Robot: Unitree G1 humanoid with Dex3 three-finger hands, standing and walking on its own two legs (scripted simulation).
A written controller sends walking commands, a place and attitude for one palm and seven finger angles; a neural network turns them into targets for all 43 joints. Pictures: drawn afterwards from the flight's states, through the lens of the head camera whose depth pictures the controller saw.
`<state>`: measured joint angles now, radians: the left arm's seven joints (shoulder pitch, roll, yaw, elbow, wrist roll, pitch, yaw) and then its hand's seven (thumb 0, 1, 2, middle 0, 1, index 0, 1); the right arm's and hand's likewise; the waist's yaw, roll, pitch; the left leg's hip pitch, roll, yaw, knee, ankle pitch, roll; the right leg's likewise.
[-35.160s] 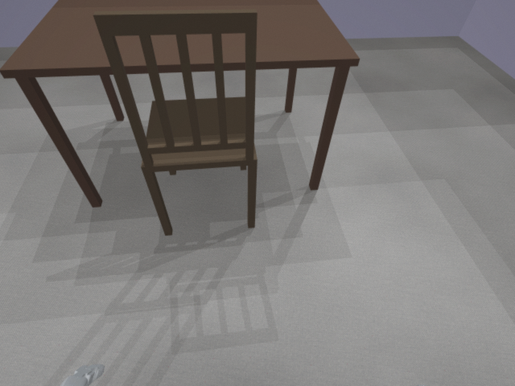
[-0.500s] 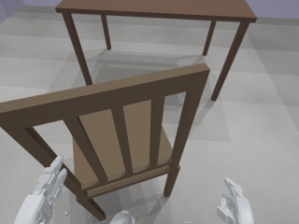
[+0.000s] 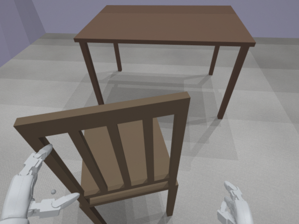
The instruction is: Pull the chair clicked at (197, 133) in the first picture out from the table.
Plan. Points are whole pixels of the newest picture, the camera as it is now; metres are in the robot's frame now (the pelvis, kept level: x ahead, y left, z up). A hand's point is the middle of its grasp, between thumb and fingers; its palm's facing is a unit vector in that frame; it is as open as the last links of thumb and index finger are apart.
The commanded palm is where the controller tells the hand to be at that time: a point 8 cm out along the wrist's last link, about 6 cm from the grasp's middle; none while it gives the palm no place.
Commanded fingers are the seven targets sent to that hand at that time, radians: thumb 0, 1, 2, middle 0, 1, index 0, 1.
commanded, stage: draw the hand back to the body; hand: left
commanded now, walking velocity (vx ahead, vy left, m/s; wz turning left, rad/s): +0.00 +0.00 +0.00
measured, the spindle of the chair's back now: (121, 160) +0.32 +0.14 -0.04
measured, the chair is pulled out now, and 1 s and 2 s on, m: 0.71 0.69 0.69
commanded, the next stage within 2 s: step back with the hand held close in 0.68 s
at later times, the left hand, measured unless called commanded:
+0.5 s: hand (31, 154) +0.20 +0.27 +0.17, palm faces +0.53 -0.73 -0.42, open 7.2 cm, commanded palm +0.16 +0.29 +0.19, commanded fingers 0.00 0.90 0.90 -0.20 -0.30 -0.20 -0.30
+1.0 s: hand (29, 154) +0.20 +0.27 +0.17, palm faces +0.45 -0.77 -0.45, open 7.4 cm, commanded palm +0.14 +0.30 +0.19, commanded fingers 0.00 0.90 0.90 -0.20 -0.30 -0.20 -0.30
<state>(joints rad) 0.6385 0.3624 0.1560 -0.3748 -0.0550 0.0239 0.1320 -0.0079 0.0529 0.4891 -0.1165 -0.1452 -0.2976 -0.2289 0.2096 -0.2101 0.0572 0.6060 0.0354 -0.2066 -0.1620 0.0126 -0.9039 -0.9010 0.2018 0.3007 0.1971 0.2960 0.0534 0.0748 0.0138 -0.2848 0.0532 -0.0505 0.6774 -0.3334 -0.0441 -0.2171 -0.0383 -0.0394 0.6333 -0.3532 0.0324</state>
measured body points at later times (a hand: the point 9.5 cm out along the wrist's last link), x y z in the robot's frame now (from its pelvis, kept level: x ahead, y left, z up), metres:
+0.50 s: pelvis +0.02 -0.01 +0.01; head +0.01 -0.04 +0.46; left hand +0.16 +0.30 +0.19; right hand +0.24 -0.21 -0.06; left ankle +0.02 +0.15 -0.72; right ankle +0.00 -0.14 -0.72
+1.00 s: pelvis +0.00 +0.00 +0.02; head +0.02 -0.02 +0.46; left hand +0.17 +0.31 +0.19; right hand +0.19 -0.23 -0.07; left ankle +0.02 +0.15 -0.72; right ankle +0.00 -0.14 -0.72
